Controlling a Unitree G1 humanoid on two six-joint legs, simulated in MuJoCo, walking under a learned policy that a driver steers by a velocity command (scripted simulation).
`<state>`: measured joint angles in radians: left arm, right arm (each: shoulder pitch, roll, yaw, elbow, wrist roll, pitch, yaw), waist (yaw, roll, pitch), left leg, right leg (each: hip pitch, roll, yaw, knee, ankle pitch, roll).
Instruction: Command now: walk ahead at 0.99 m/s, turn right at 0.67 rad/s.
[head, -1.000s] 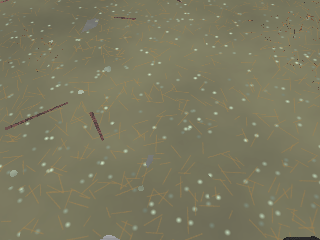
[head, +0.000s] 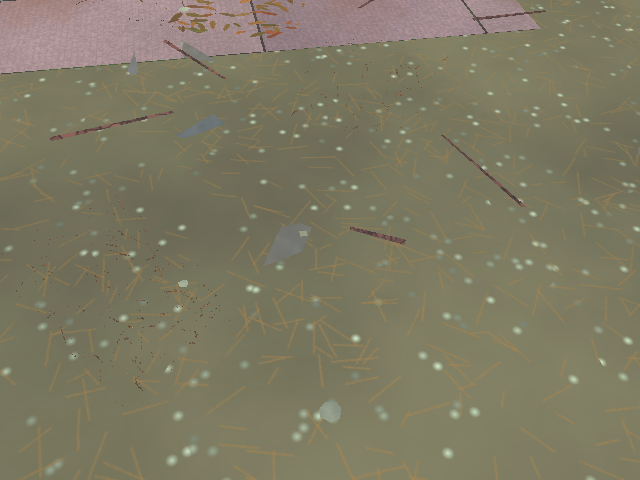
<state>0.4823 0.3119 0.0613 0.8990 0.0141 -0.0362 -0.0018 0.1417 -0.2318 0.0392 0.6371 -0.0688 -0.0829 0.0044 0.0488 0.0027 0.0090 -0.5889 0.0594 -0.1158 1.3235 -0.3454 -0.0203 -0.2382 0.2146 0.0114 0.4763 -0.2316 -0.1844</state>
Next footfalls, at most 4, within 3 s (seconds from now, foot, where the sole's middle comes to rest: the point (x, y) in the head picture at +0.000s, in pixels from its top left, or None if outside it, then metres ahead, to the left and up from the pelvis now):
0.26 left None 0.48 0.18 -0.76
0.68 right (316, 308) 0.94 0.06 -0.76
1.00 left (195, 249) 1.11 0.40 -0.76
1.44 right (295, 264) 1.08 0.13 -0.76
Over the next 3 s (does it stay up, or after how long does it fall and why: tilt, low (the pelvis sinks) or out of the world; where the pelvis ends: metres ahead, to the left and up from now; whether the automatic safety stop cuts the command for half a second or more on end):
stays up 2.12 0.46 0.00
